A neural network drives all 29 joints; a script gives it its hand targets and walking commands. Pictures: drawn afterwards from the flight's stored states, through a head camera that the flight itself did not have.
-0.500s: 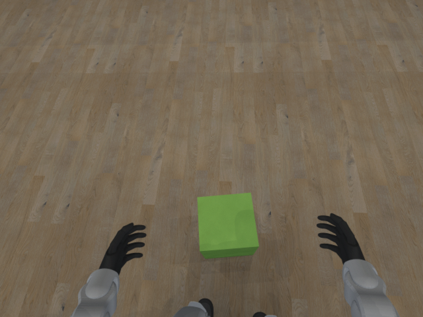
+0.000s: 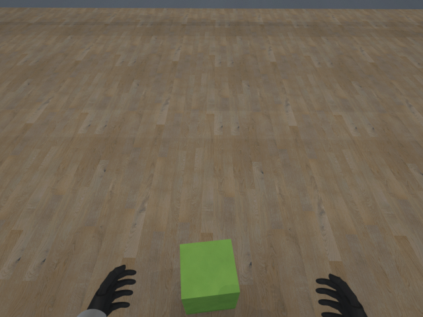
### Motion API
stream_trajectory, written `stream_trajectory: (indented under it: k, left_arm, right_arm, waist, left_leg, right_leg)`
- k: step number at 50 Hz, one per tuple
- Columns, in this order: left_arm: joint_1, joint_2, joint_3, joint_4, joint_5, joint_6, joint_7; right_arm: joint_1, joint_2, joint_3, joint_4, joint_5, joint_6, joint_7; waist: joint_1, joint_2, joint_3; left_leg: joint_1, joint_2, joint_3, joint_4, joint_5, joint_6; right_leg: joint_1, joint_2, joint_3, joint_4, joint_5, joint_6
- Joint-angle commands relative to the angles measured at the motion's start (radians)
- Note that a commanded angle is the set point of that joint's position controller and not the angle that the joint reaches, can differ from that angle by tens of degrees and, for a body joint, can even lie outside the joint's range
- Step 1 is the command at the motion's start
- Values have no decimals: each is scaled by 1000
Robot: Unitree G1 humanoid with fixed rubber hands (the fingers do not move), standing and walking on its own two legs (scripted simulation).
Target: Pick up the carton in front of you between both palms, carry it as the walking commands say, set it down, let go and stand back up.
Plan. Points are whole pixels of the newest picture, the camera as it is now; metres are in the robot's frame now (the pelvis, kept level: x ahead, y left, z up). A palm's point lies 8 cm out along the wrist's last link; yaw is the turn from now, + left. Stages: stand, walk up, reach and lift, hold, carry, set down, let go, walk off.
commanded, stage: let go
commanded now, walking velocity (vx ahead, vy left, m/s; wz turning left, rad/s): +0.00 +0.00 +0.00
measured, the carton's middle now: (208, 277) +0.40 +0.04 -0.65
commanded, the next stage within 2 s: stand in 0.18 s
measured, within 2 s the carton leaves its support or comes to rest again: neither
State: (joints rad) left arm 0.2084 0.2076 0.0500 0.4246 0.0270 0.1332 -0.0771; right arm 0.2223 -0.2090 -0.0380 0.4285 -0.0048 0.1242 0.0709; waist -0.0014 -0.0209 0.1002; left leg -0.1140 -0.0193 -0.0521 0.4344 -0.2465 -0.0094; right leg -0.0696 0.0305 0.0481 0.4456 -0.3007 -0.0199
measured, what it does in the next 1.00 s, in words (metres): stands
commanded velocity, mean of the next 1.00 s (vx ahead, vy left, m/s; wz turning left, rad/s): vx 0.00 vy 0.00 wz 0.00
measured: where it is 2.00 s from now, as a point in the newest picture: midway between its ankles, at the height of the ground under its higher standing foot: outside the picture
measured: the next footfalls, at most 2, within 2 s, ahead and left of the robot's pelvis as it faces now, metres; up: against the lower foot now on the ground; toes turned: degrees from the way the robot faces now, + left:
none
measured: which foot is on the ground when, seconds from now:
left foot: down 0.00-1.00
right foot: down 0.00-1.00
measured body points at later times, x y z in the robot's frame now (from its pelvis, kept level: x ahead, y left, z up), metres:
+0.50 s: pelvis +0.01 +0.02 +0.00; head +0.02 +0.04 +0.45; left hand +0.15 +0.30 -0.11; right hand +0.15 -0.28 -0.09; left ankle +0.00 +0.13 -0.74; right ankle -0.03 -0.11 -0.74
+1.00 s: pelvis +0.01 +0.02 +0.00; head +0.01 +0.04 +0.45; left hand +0.14 +0.32 -0.11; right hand +0.13 -0.28 -0.10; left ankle +0.00 +0.13 -0.74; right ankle -0.03 -0.11 -0.74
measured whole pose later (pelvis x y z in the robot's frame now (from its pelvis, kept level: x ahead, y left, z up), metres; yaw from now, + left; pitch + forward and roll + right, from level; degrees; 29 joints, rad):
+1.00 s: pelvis +0.01 +0.02 +0.00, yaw -1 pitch -2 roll +0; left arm 0.17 0.36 0.02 0.85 0.03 0.00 0.03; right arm 0.15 -0.34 -0.02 0.88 -0.03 0.00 -0.02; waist 0.00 -0.03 0.02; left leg -0.16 -0.03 -0.02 0.44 -0.26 0.03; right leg -0.10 0.01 0.06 0.42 -0.29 0.02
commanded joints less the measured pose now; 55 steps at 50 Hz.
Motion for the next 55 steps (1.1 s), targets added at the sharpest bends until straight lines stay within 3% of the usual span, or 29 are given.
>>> stream_trajectory:
  k: [1, 2, 3, 9, 10, 13, 16, 21, 32, 55]
  left_arm:
    - [-22, 103, 37, -96, 4, -3, 2]
    - [-63, 132, 33, -160, 17, 49, 27]
    - [-42, 123, 23, -142, 10, 62, 38]
    - [-36, 106, 6, -149, -6, 85, 62]
    - [-59, 225, 38, -5, 3, 5, 99]
    - [-51, 205, 32, 39, 15, -71, 103]
    - [-52, 205, 31, 89, 12, -102, 92]
    - [-49, 232, 27, 160, 9, -123, 97]
    - [-42, 269, 12, 275, 6, -137, 107]
    - [-70, 304, -4, 413, 1, -148, 106]
  right_arm:
    - [-53, -84, -29, -99, -8, -4, -1]
    - [4, -88, -31, -42, 13, -33, -20]
    - [-6, -92, -24, -56, 13, -38, -29]
    - [-38, -100, -17, -69, 11, -37, -40]
    - [-42, -205, -45, 80, -44, -63, -73]
    - [-40, -219, -48, 120, -52, -100, -87]
    - [-71, -218, -44, 158, -41, -117, -83]
    - [-71, -238, -44, 216, -37, -129, -88]
    - [-72, -284, -37, 306, -32, -135, -98]
    - [-109, -309, -17, 434, -23, -142, -93]
  waist:
    - [10, 15, -40]
    - [-5, 39, -97]
    - [-6, 9, -89]
    - [4, -6, -76]
    - [19, -99, -43]
    - [0, -12, -65]
    - [7, 33, -112]
    - [-1, 44, -162]
    - [-3, 33, -154]
    - [-2, 19, -112]
  left_leg:
    - [107, -38, 46, -31, 182, -5]
    - [94, -64, 54, 1, 169, -14]
    - [81, -59, 49, 5, 168, -10]
    - [44, -51, 43, 5, 196, -10]
    - [-98, 45, -4, 30, 160, -13]
    - [-116, 56, -34, -2, 10, 1]
    - [-125, 69, -50, -11, 54, 11]
    - [-68, 83, -51, 12, 234, 16]
    - [-20, 99, -63, 3, 340, 26]
    - [-6, 108, -73, -72, 233, 34]
  right_leg:
    - [-105, -8, -23, -100, 196, 34]
    - [-53, -6, -21, -60, 285, 36]
    - [-58, -5, -21, -50, 313, 42]
    - [-64, 2, -27, -45, 304, 34]
    - [-165, -53, -3, -33, 144, 49]
    - [-173, -63, 48, -50, -21, 30]
    - [-124, -61, 43, -20, 73, 26]
    - [-91, -76, 54, -10, 218, 25]
    - [-70, -92, 59, -20, 293, 22]
    - [-60, -116, 79, -99, 236, 13]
